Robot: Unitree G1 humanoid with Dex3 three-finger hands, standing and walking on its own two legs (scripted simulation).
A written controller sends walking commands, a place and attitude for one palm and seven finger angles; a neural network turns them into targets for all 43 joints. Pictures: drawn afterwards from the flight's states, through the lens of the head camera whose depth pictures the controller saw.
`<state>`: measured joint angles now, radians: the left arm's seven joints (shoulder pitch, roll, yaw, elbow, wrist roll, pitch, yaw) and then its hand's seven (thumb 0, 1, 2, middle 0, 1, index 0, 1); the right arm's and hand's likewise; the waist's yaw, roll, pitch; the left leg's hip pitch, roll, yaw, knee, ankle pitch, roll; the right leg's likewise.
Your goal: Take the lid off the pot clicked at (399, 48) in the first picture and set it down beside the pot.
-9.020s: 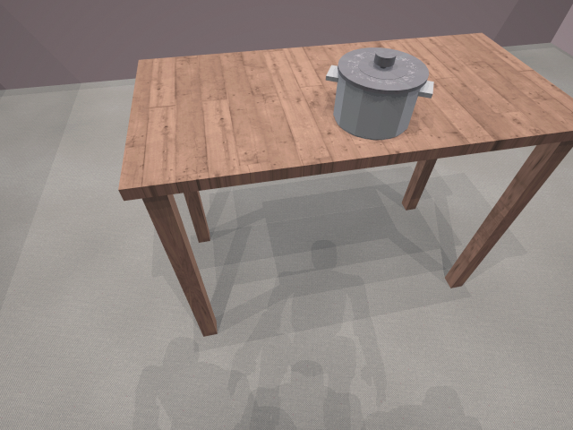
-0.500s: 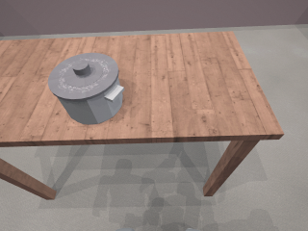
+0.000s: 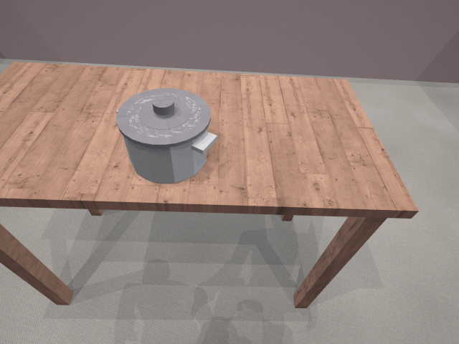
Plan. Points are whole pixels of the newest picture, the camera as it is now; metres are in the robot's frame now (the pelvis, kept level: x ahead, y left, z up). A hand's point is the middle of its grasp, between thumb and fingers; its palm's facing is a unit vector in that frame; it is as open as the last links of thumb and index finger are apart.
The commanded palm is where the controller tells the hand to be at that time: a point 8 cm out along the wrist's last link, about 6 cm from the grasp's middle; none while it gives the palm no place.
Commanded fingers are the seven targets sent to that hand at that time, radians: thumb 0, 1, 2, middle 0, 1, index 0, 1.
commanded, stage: come to a stop and stand still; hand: left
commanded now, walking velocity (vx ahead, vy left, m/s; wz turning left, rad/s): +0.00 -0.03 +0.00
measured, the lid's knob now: (163, 105) +0.51 +0.17 +0.15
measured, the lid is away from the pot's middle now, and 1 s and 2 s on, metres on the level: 0.00 0.00 0.00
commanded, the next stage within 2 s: look again from close up in 0.02 s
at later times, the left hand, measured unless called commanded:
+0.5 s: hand out of the picture +0.03 +0.16 -0.17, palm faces +0.00 -0.97 -0.25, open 7.3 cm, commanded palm none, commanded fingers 0.00 0.90 0.90 -0.20 -0.30 -0.20 -0.30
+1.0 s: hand out of the picture +0.02 +0.15 -0.18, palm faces +0.01 -0.97 -0.22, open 7.4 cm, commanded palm none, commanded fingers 0.00 0.90 0.90 -0.20 -0.30 -0.20 -0.30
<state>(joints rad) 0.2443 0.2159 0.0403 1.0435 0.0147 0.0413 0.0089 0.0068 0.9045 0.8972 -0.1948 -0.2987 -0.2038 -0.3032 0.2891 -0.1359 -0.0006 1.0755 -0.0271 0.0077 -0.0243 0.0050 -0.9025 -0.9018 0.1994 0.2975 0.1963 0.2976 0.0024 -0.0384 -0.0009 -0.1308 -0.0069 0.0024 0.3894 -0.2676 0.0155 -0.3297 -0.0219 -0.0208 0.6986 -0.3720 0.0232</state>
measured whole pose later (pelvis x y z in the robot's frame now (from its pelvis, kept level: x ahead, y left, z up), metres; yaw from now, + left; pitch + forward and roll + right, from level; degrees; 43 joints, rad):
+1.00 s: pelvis +0.00 -0.03 -0.01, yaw -1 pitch -1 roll +1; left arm 0.27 0.16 0.00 1.06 0.01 -0.01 0.03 0.01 0.90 0.90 -0.20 -0.30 -0.21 -0.30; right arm 0.27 -0.16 0.01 1.10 -0.01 -0.02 -0.03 0.01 -0.91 -0.90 0.20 0.30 0.20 0.30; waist 0.00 0.01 0.04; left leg -0.15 0.03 0.02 0.46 -0.30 -0.03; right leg -0.21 0.02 -0.03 0.50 -0.29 -0.04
